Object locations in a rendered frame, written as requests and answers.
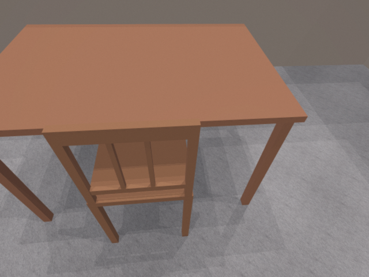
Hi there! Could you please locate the table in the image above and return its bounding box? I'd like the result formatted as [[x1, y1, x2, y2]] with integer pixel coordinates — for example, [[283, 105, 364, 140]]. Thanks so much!
[[0, 24, 308, 222]]

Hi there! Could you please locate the chair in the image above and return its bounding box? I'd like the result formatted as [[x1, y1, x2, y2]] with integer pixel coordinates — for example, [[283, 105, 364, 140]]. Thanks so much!
[[42, 118, 201, 243]]

